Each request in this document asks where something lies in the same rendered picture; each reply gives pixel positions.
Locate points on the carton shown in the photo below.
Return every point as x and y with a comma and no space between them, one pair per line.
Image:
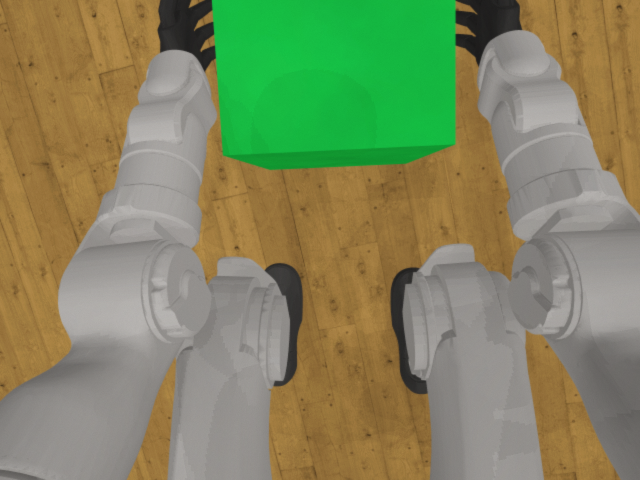
334,83

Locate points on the robot right hand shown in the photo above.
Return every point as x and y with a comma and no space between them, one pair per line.
493,18

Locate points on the left robot upper arm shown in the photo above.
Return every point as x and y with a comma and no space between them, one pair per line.
127,308

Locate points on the robot left forearm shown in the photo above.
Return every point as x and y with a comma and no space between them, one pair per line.
162,162

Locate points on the robot right forearm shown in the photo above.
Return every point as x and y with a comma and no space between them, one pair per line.
545,151

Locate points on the right robot upper arm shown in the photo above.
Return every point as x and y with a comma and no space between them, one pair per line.
581,291

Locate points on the robot right foot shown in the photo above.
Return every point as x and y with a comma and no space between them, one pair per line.
413,383

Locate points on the robot right thigh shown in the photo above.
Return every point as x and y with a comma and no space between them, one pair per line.
483,424

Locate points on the robot left hand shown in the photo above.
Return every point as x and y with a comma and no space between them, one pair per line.
176,29

